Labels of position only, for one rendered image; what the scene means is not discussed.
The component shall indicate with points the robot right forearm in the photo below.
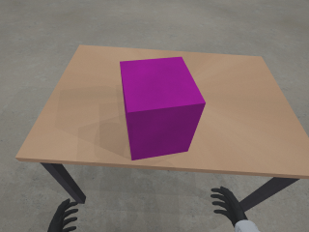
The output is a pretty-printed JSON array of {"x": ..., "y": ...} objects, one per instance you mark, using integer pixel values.
[{"x": 246, "y": 225}]

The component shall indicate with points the carton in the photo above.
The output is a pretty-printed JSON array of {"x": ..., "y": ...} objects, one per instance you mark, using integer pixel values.
[{"x": 163, "y": 106}]

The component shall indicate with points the table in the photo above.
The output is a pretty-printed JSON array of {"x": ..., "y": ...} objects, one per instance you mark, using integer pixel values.
[{"x": 247, "y": 126}]

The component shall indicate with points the left robot hand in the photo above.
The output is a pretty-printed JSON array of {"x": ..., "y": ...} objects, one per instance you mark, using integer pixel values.
[{"x": 58, "y": 222}]

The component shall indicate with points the right robot hand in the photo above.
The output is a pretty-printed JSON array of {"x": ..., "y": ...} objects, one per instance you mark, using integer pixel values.
[{"x": 234, "y": 211}]

